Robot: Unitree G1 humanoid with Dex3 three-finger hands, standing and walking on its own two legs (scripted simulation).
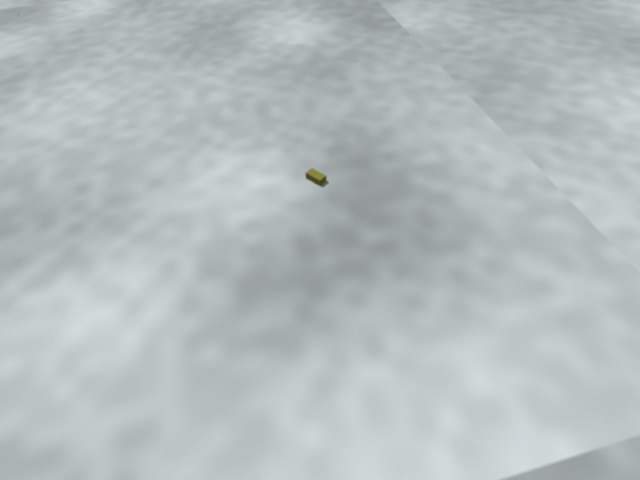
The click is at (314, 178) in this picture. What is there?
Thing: small brick
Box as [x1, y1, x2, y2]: [306, 168, 325, 185]
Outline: 311,168 306,172 306,178 320,185 325,181 325,175
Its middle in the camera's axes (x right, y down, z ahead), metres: -0.01 -0.30 +1.86
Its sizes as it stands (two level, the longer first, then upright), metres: 0.090 0.044 0.035
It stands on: the floor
